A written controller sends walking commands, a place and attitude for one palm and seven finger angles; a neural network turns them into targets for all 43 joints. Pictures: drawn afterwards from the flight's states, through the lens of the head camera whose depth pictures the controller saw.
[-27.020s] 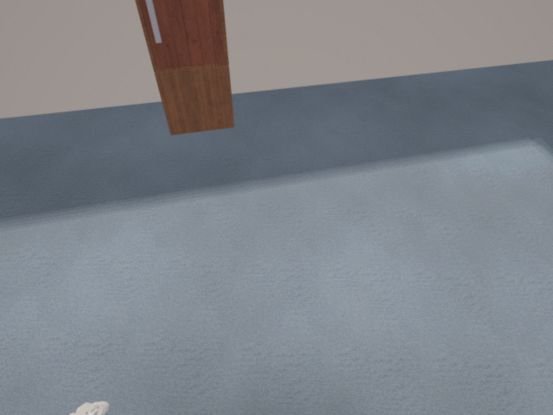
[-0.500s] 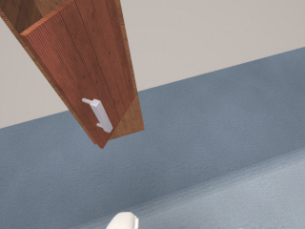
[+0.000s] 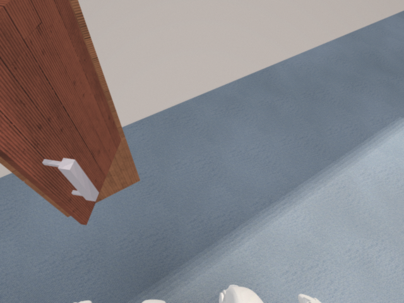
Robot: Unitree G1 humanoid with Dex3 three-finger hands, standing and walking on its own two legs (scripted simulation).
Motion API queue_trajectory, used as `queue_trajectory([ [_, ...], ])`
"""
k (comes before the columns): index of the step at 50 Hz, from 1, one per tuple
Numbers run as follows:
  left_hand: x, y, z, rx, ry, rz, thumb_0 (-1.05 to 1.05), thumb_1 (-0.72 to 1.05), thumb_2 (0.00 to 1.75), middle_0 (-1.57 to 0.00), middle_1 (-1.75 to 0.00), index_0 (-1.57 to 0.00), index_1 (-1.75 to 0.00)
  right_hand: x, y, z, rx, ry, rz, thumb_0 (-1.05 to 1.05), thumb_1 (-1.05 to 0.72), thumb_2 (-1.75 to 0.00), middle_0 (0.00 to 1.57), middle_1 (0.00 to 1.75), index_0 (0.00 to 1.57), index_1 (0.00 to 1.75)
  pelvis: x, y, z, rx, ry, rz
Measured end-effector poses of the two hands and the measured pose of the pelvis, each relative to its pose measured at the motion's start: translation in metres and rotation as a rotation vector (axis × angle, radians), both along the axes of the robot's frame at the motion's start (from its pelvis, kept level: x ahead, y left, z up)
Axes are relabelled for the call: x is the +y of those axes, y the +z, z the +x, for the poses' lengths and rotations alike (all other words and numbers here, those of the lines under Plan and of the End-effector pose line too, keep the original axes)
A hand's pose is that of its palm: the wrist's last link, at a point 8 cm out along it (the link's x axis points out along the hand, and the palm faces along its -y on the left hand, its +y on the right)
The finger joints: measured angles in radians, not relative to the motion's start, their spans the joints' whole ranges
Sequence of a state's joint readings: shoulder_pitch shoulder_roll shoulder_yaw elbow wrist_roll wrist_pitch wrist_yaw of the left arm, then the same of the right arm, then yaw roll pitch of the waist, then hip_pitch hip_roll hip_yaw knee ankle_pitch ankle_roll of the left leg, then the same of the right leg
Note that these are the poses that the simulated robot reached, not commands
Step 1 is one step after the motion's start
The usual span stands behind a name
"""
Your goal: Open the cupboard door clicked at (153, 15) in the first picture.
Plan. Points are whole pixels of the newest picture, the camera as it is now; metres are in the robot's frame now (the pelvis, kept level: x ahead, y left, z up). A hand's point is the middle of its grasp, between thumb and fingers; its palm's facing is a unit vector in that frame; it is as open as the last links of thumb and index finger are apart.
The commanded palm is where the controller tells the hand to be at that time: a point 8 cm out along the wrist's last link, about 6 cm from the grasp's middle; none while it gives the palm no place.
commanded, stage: walk to a spot facing it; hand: left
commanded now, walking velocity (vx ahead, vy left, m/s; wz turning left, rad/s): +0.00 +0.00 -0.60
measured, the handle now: (72, 180) +0.36 +0.36 -0.10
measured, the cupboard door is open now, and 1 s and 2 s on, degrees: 49 49 49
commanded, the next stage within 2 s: turn to face it in 1.84 s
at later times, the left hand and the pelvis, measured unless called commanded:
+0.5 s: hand (149, 271) +0.19 +0.14 -0.17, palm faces -0.29 -0.94 -0.18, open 7.4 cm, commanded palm none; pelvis +0.05 -0.02 -0.01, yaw -18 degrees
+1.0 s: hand (242, 202) +0.38 -0.08 -0.17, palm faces -0.60 -0.77 -0.20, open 7.3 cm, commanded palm none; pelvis +0.16 -0.15 -0.02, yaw -36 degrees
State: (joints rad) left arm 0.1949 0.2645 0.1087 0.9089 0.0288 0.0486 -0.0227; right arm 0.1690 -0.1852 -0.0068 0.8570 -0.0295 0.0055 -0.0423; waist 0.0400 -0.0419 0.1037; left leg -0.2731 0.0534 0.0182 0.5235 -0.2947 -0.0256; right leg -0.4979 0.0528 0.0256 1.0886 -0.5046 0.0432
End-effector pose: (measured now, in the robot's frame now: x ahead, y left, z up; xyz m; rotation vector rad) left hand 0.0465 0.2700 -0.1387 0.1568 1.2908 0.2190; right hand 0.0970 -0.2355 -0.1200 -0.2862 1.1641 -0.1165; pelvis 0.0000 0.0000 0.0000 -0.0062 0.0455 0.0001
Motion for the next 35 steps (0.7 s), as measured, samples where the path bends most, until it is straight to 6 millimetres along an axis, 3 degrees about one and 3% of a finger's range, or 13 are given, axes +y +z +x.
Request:
queue_trajectory([
  [5,-0.012,0.012,0.057,-0.049,-0.136,0.021,0.01,0.92,0.90,-0.20,-0.30,-0.19,-0.30,-0.023,-0.010,-0.055,0.098,-0.129,0.011,0.01,-0.90,-0.90,0.20,0.30,0.21,0.30,-0.008,0.000,0.004,-0.008,-0.078,-0.013],
  [9,-0.033,0.011,0.100,-0.115,-0.246,0.059,0.01,0.91,0.90,-0.20,-0.30,-0.20,-0.30,-0.050,-0.031,-0.094,0.156,-0.240,0.022,0.01,-0.90,-0.90,0.20,0.30,0.21,0.30,-0.024,-0.015,0.010,-0.016,-0.137,0.004],
  [12,-0.049,0.014,0.116,-0.130,-0.292,0.069,0.00,0.91,0.90,-0.20,-0.30,-0.20,-0.30,-0.063,-0.032,-0.109,0.187,-0.308,0.008,0.01,-0.91,-0.90,0.20,0.30,0.21,0.30,-0.027,-0.014,0.010,-0.031,-0.170,0.002],
  [16,-0.067,0.015,0.125,-0.120,-0.333,0.047,0.00,0.91,0.90,-0.20,-0.30,-0.20,-0.30,-0.069,-0.020,-0.108,0.150,-0.362,0.001,0.01,-0.91,-0.90,0.20,0.30,0.20,0.30,-0.029,-0.006,0.014,-0.034,-0.216,0.013],
  [25,-0.083,-0.006,0.148,-0.084,-0.394,-0.069,0.01,0.91,0.90,-0.20,-0.30,-0.20,-0.30,-0.045,-0.006,-0.082,0.005,-0.417,-0.006,0.01,-0.91,-0.90,0.20,0.30,0.20,0.30,-0.017,-0.009,0.047,-0.013,-0.316,-0.013],
  [30,-0.098,-0.001,0.183,-0.062,-0.463,-0.101,0.01,0.91,0.90,-0.20,-0.30,-0.20,-0.30,-0.019,0.002,-0.103,0.067,-0.491,0.019,0.01,-0.91,-0.90,0.20,0.30,0.21,0.30,-0.023,0.001,0.070,-0.009,-0.386,-0.012],
  [35,-0.132,0.007,0.229,-0.071,-0.545,-0.112,0.01,0.91,0.90,-0.20,-0.30,-0.20,-0.30,0.005,0.003,-0.133,0.193,-0.597,0.082,0.01,-0.91,-0.90,0.20,0.30,0.21,0.30,-0.039,0.007,0.094,-0.001,-0.464,-0.011],
])
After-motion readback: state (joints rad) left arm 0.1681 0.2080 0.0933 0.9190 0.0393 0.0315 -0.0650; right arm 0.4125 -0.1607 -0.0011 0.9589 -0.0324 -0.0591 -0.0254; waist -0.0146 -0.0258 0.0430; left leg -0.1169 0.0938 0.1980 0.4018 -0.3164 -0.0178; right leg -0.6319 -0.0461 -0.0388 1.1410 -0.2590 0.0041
